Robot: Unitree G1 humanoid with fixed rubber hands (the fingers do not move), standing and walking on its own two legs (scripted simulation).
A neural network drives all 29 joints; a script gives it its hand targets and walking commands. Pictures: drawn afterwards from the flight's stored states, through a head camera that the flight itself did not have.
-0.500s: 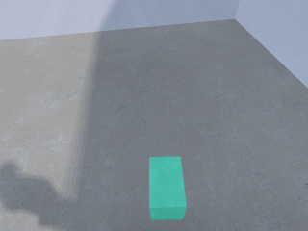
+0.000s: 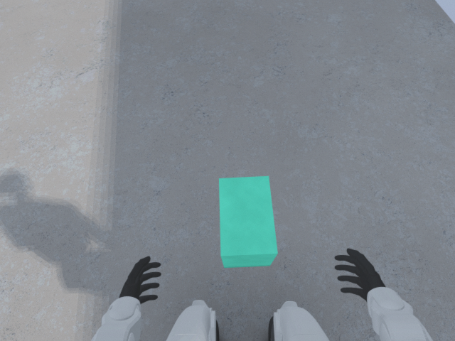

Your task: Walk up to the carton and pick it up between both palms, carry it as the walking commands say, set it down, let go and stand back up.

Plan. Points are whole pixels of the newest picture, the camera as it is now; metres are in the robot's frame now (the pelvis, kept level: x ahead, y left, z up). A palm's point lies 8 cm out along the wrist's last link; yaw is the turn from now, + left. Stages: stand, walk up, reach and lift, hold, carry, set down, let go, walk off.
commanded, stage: reach and lift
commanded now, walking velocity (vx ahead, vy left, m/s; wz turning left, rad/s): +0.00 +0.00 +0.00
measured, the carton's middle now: (245, 224) +0.48 -0.02 -0.60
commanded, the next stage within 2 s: none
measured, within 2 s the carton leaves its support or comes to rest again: neither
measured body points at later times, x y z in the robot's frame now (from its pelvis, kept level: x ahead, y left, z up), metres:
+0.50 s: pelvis -0.05 -0.01 -0.04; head +0.17 -0.02 +0.35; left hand +0.35 +0.17 -0.14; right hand +0.36 -0.22 -0.15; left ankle +0.03 +0.12 -0.70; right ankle +0.03 -0.13 -0.70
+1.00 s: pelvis -0.05 -0.01 -0.07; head +0.27 -0.03 +0.25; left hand +0.48 +0.14 -0.18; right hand +0.49 -0.21 -0.18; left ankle +0.03 +0.12 -0.70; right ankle +0.03 -0.13 -0.70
